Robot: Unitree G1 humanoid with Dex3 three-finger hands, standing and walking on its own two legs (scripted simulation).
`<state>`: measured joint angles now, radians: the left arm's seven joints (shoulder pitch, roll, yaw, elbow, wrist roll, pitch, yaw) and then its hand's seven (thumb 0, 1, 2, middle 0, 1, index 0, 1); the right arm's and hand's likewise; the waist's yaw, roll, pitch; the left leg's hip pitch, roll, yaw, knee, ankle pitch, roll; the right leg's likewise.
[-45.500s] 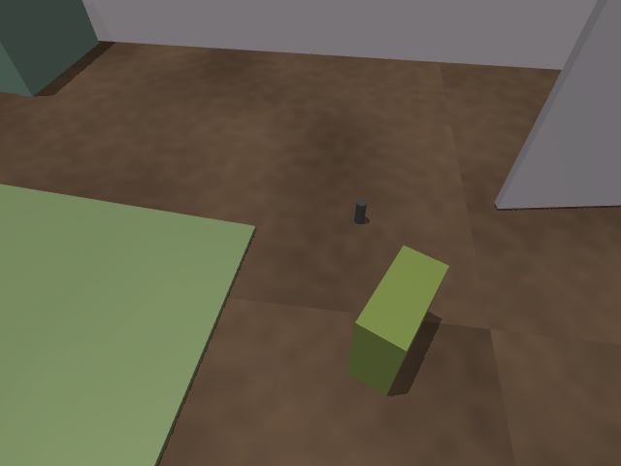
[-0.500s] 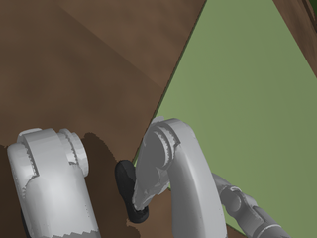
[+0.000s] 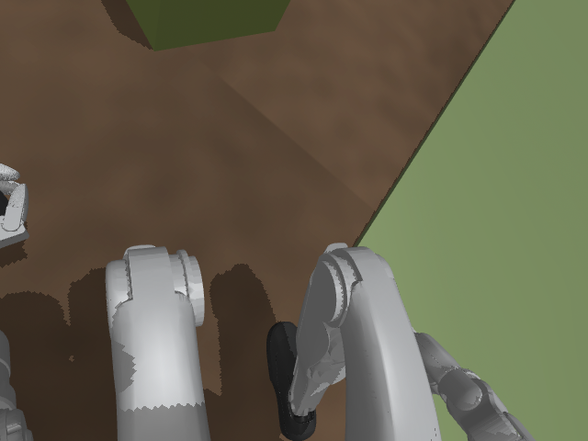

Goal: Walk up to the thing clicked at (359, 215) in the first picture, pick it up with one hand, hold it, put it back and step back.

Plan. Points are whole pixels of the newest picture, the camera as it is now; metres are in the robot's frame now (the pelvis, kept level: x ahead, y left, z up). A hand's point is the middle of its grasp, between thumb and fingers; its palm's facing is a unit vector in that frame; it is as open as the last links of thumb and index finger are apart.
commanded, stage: settle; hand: left
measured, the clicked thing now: out of the picture +0.36 +0.35 -0.12
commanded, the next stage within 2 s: lift in 1.32 s
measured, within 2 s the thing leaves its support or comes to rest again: neither
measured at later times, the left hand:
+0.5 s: hand out of the picture +0.36 +0.33 -0.02, palm faces +0.42 -0.91 -0.05, open 5.4 cm
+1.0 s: hand out of the picture +0.37 +0.32 +0.03, palm faces +0.42 -0.91 -0.05, open 5.4 cm
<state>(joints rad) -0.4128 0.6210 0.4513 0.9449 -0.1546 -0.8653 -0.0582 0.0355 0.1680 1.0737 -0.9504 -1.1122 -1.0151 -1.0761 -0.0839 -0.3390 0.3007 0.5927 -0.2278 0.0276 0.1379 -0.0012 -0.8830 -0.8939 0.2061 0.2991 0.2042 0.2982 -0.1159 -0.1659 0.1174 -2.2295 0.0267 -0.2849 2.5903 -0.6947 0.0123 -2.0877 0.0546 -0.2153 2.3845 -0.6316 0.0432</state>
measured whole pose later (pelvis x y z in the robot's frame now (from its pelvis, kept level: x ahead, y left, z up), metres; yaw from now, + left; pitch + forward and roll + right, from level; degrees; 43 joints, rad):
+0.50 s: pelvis +0.02 -0.01 +0.03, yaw +6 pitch +28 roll -8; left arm -0.41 0.46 0.46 0.79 -0.22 -0.68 -0.19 0.03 0.17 1.07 -0.95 -1.11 -1.02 -1.07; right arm 0.00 -0.30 0.12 0.65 -0.09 0.05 0.08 0.00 -0.88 -0.89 0.20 0.30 0.20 0.30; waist -0.07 -0.05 -0.04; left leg -2.23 0.02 -0.16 2.43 -0.71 -0.01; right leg -2.15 0.01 -0.12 2.34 -0.69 0.01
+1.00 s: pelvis +0.02 -0.02 +0.06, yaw +8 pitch +31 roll -6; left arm -0.44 0.39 0.48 0.77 -0.19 -0.61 -0.20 0.03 0.17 1.07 -0.95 -1.11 -1.02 -1.07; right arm 0.03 -0.29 0.03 0.67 -0.07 0.01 0.05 0.00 -0.89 -0.90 0.20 0.30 0.20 0.30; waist -0.06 -0.03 -0.11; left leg -2.16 0.03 -0.11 2.32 -0.70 -0.02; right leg -2.11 0.00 -0.08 2.26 -0.70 0.00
